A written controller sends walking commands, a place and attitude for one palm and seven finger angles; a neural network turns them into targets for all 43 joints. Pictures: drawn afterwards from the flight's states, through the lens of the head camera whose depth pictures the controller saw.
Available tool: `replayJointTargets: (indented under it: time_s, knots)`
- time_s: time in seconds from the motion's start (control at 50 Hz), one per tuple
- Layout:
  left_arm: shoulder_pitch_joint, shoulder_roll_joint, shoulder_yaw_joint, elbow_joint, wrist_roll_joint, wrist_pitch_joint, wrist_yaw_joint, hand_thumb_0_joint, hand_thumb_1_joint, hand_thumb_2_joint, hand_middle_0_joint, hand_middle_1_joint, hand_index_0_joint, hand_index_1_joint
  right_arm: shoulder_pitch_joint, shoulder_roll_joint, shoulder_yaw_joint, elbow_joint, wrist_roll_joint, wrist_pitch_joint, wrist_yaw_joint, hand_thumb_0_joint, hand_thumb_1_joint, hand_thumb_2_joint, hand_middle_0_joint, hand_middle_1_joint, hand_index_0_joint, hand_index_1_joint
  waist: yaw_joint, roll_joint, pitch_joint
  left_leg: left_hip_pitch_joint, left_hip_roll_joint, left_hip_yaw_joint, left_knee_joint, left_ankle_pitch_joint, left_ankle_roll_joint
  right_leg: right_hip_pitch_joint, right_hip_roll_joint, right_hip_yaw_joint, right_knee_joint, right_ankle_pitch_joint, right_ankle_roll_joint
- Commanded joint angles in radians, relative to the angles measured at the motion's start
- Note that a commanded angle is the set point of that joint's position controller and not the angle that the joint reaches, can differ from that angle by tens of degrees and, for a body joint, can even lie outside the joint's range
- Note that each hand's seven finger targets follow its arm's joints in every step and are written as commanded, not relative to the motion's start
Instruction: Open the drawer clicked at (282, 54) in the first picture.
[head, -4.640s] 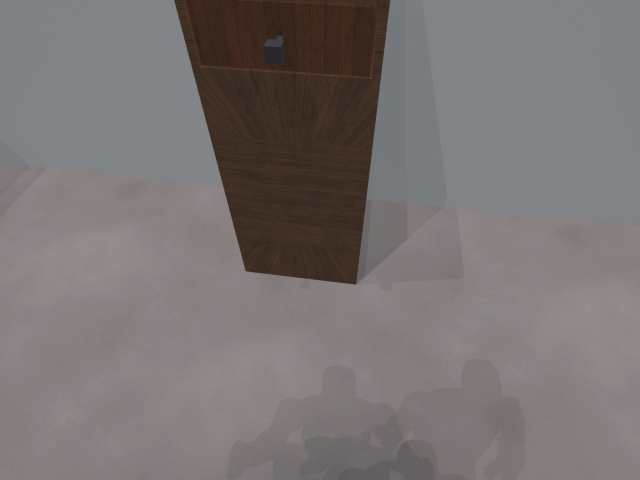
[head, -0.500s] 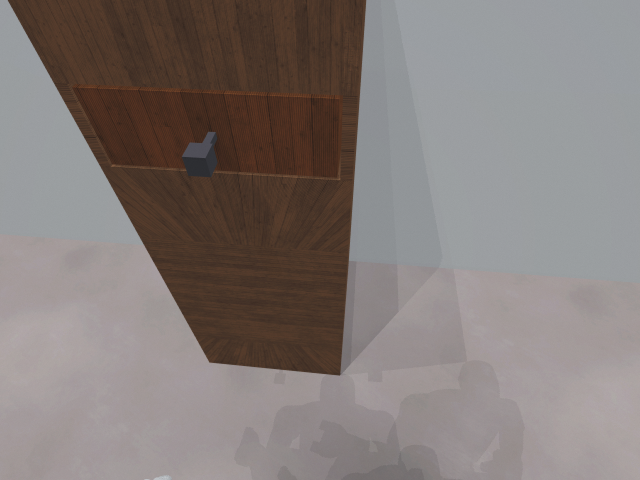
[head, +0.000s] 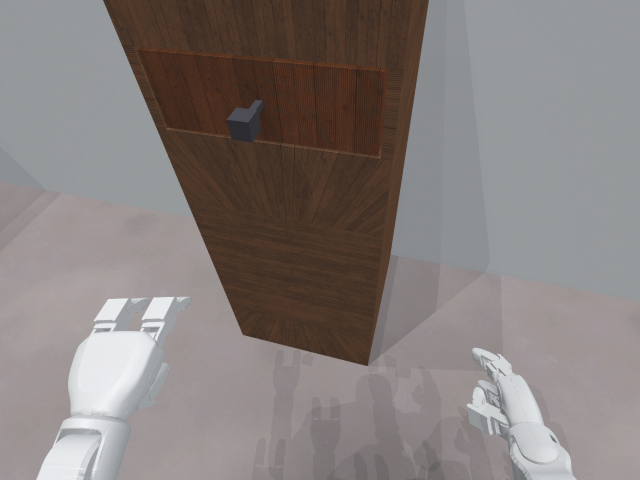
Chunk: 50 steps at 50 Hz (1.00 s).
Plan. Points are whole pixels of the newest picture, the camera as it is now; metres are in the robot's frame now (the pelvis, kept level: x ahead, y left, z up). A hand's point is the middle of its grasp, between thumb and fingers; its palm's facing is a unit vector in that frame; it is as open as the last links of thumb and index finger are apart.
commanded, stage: raise the hand with hooked fingers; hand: left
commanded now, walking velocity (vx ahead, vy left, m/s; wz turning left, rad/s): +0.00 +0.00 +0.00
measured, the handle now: (249, 117) +0.56 +0.22 +0.16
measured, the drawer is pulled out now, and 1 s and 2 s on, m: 0.00 0.00 0.00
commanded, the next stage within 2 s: move the hooked fingers above the handle in 1.44 s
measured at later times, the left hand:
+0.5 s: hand (120, 256) +0.28 +0.28 +0.15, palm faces +0.16 -0.07 -0.98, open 12.5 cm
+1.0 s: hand (71, 155) +0.31 +0.30 +0.26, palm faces +0.14 +0.00 -0.99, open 13.8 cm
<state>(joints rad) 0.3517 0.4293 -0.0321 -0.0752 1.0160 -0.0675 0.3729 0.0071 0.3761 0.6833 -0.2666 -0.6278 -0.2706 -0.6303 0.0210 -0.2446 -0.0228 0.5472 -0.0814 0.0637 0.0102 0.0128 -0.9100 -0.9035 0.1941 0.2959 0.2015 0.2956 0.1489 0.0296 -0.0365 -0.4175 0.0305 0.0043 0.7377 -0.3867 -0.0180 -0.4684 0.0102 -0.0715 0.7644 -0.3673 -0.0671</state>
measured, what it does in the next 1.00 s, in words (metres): shifts its weight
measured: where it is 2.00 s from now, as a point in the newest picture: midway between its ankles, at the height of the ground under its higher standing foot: outside the picture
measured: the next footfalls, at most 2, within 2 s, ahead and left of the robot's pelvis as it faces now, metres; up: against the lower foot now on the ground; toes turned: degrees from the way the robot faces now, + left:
none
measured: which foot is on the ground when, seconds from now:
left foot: down 0.00-1.00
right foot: down 0.00-1.00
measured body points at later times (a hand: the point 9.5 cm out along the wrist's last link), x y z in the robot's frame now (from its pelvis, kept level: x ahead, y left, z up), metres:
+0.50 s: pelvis +0.00 +0.04 +0.03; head +0.01 +0.01 +0.48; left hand +0.26 +0.28 +0.20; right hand +0.19 -0.20 -0.08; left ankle +0.00 +0.15 -0.71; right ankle +0.02 -0.08 -0.71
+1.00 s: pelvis -0.01 +0.05 +0.03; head -0.01 +0.01 +0.48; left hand +0.30 +0.30 +0.31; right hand +0.21 -0.15 -0.07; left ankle +0.00 +0.15 -0.71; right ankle +0.02 -0.07 -0.71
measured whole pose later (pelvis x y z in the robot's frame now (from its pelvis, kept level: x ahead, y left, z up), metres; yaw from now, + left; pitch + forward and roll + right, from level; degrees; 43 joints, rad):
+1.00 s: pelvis -0.01 +0.05 +0.03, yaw +0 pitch -3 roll +0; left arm -0.37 0.67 0.03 -0.08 0.78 0.05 -0.30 0.00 -0.49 0.30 -0.32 -1.20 -0.32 -1.20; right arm 0.10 -0.27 0.05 0.62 0.03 0.13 0.02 0.01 -0.91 -0.90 0.20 0.30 0.20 0.30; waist 0.11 0.10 0.02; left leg -0.14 -0.03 0.03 0.38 -0.20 0.04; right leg -0.18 -0.04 -0.05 0.39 -0.17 0.01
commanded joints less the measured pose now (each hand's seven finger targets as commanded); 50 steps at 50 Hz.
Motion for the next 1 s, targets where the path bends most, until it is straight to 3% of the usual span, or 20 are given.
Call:
replayJointTargets:
  time_s: [0.0, 0.06, 0.1, 0.14, 0.2, 0.28, 0.36, 0.4, 0.46, 0.52, 0.56, 0.62, 0.66, 0.74, 0.86, 0.98]
  knots:
    - [-0.340, 0.137, 0.064, -0.231, -0.037, -0.028, -0.008, 0.000, 0.177, 0.590, -0.252, -0.765, -0.252, -0.765, -0.087, -0.071, -0.013, -0.116, 0.004, -0.031, -0.022, 0.000, -0.900, -0.900, 0.200, 0.300, 0.200, 0.300, -0.118, -0.035, -0.175, 0.123, -0.092, 0.000, -0.076, 0.200, 0.063, 0.101, -0.029, 0.207, -0.248, 0.201, 0.034]
    - [-0.236, 0.139, 0.069, -0.123, -0.052, 0.073, -0.102, 0.000, 0.107, 0.560, -0.257, -0.810, -0.257, -0.810, -0.092, -0.068, -0.001, -0.116, 0.035, -0.005, -0.019, 0.000, -0.900, -0.900, 0.200, 0.300, 0.200, 0.300, -0.065, -0.095, -0.156, 0.073, -0.077, 0.019, -0.165, 0.212, 0.051, 0.207, -0.030, 0.182, -0.268, 0.219, 0.038]
    - [-0.213, 0.197, 0.116, -0.132, -0.061, 0.114, -0.158, 0.000, 0.060, 0.540, -0.260, -0.840, -0.260, -0.840, -0.098, -0.077, 0.009, -0.126, 0.047, 0.009, -0.018, 0.000, -0.900, -0.900, 0.200, 0.300, 0.200, 0.300, -0.039, -0.129, -0.150, 0.058, -0.071, 0.029, -0.211, 0.237, 0.047, 0.288, -0.032, 0.172, -0.268, 0.255, 0.043]
    - [-0.157, 0.239, 0.161, -0.146, -0.076, 0.132, -0.201, 0.000, 0.013, 0.520, -0.263, -0.870, -0.263, -0.870, -0.109, -0.084, 0.020, -0.141, 0.058, 0.011, -0.015, 0.000, -0.900, -0.900, 0.200, 0.300, 0.200, 0.300, -0.016, -0.114, -0.167, 0.065, -0.064, 0.033, -0.245, 0.272, 0.043, 0.366, -0.033, 0.165, -0.259, 0.310, 0.044]
    - [-0.204, 0.263, 0.192, -0.257, -0.100, 0.123, -0.237, 0.000, -0.057, 0.490, -0.268, -0.915, -0.268, -0.915, -0.102, -0.090, 0.021, -0.147, 0.066, 0.015, -0.018, 0.000, -0.900, -0.900, 0.200, 0.300, 0.200, 0.300, -0.015, -0.051, -0.186, 0.111, -0.055, 0.034, -0.282, 0.322, 0.042, 0.413, -0.036, 0.139, -0.270, 0.373, 0.044]
    - [-0.336, 0.269, 0.207, -0.366, -0.123, 0.069, -0.219, 0.000, -0.150, 0.450, -0.275, -0.975, -0.275, -0.975, -0.080, -0.097, 0.008, -0.137, 0.063, -0.005, -0.029, 0.000, -0.900, -0.900, 0.200, 0.300, 0.200, 0.300, -0.032, -0.002, -0.197, 0.194, -0.049, 0.019, -0.305, 0.371, 0.045, 0.396, -0.031, 0.112, -0.303, 0.378, 0.040]
    - [-0.465, 0.259, 0.178, -0.334, -0.127, 0.040, -0.219, 0.000, -0.243, 0.410, -0.282, -1.035, -0.282, -1.035, -0.073, -0.097, -0.001, -0.098, 0.071, -0.015, -0.030, 0.000, -0.900, -0.900, 0.200, 0.300, 0.200, 0.300, -0.058, 0.004, -0.132, 0.238, -0.048, 0.012, -0.332, 0.343, 0.044, 0.337, -0.027, 0.086, -0.346, 0.291, 0.037]
    - [-0.531, 0.260, 0.157, -0.287, -0.123, 0.049, -0.239, 0.000, -0.290, 0.390, -0.285, -1.065, -0.285, -1.065, -0.072, -0.102, -0.006, -0.083, 0.080, -0.010, -0.031, 0.000, -0.900, -0.900, 0.200, 0.300, 0.200, 0.300, -0.065, 0.011, -0.116, 0.253, -0.048, 0.010, -0.349, 0.326, 0.041, 0.323, -0.025, 0.069, -0.358, 0.256, 0.035]
    - [-0.647, 0.288, 0.137, -0.266, -0.123, 0.077, -0.281, 0.000, -0.360, 0.360, -0.290, -1.110, -0.290, -1.110, -0.083, -0.106, -0.004, -0.072, 0.091, -0.004, -0.031, 0.000, -0.900, -0.900, 0.200, 0.300, 0.200, 0.300, -0.067, 0.049, -0.149, 0.282, -0.043, 0.000, -0.376, 0.325, 0.034, 0.350, -0.024, 0.058, -0.362, 0.234, 0.033]
    - [-0.716, 0.335, 0.150, -0.284, -0.128, 0.096, -0.332, 0.000, -0.430, 0.330, -0.295, -1.155, -0.295, -1.155, -0.094, -0.113, -0.003, -0.077, 0.091, 0.002, -0.030, 0.000, -0.900, -0.900, 0.200, 0.300, 0.200, 0.300, -0.051, 0.069, -0.186, 0.308, -0.043, -0.014, -0.395, 0.399, 0.028, 0.402, -0.019, 0.052, -0.359, 0.298, 0.028]
    - [-0.740, 0.353, 0.160, -0.261, -0.144, 0.112, -0.373, 0.000, -0.477, 0.310, -0.298, -1.185, -0.298, -1.185, -0.103, -0.109, 0.007, -0.073, 0.091, 0.006, -0.023, 0.000, -0.900, -0.900, 0.200, 0.300, 0.200, 0.300, -0.046, 0.064, -0.195, 0.316, -0.039, -0.019, -0.403, 0.437, 0.025, 0.428, -0.019, 0.050, -0.362, 0.320, 0.027]
    - [-0.787, 0.382, 0.175, -0.224, -0.161, 0.131, -0.431, 0.000, -0.500, 0.300, -0.300, -1.200, -0.300, -1.200, -0.105, -0.115, 0.013, -0.075, 0.093, 0.021, -0.019, 0.000, -0.900, -0.900, 0.200, 0.300, 0.200, 0.300, -0.049, 0.030, -0.144, 0.298, -0.035, -0.016, -0.420, 0.460, 0.021, 0.427, -0.012, 0.042, -0.374, 0.340, 0.030]
    - [-0.832, 0.411, 0.199, -0.209, -0.174, 0.137, -0.470, 0.000, -0.500, 0.300, -0.300, -1.200, -0.300, -1.200, -0.102, -0.119, 0.019, -0.077, 0.093, 0.024, -0.013, 0.000, -0.900, -0.900, 0.200, 0.300, 0.200, 0.300, -0.046, 0.017, -0.157, 0.294, -0.034, -0.018, -0.422, 0.482, 0.020, 0.448, -0.012, 0.040, -0.376, 0.357, 0.029]
    - [-0.914, 0.425, 0.201, -0.167, -0.200, 0.151, -0.538, 0.000, -0.500, 0.300, -0.300, -1.200, -0.300, -1.200, -0.114, -0.125, 0.027, -0.091, 0.104, 0.032, -0.004, 0.000, -0.900, -0.900, 0.200, 0.300, 0.200, 0.300, -0.056, 0.026, -0.142, 0.288, -0.034, -0.010, -0.421, 0.444, 0.024, 0.426, -0.007, 0.044, -0.389, 0.335, 0.031]
    - [-1.107, 0.474, 0.189, -0.227, -0.208, 0.117, -0.611, 0.000, -0.500, 0.300, -0.300, -1.200, -0.300, -1.200, -0.093, -0.130, 0.026, -0.094, 0.101, 0.012, 0.003, 0.000, -0.900, -0.900, 0.200, 0.300, 0.200, 0.300, -0.064, 0.064, -0.242, 0.331, -0.041, -0.024, -0.409, 0.450, 0.027, 0.428, -0.014, 0.043, -0.385, 0.318, 0.030]
    - [-0.953, 0.455, 0.213, -0.074, -0.255, 0.113, -0.671, 0.000, -0.500, 0.300, -0.300, -1.200, -0.300, -1.200, -0.061, -0.146, 0.020, -0.096, 0.112, 0.024, 0.010, 0.000, -0.900, -0.900, 0.200, 0.300, 0.200, 0.300, -0.053, -0.036, -0.136, 0.254, -0.041, 0.000, -0.421, 0.381, 0.033, 0.403, -0.018, 0.033, -0.397, 0.297, 0.034]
